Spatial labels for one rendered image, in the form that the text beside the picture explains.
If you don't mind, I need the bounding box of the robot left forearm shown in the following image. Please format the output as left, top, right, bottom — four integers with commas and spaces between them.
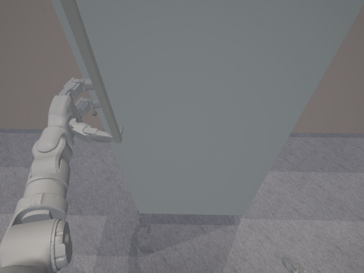
0, 126, 74, 268

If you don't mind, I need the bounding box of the handle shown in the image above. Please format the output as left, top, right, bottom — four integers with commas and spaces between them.
60, 0, 123, 143

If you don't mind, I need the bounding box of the fridge door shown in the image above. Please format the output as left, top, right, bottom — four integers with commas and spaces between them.
51, 0, 364, 216

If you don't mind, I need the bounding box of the right robot hand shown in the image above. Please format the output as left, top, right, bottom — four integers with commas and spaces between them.
282, 257, 306, 273

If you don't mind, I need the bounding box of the left robot hand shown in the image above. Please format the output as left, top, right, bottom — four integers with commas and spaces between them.
48, 77, 113, 143

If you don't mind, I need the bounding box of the robot left upper arm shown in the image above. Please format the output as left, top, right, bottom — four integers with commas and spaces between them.
0, 218, 72, 273

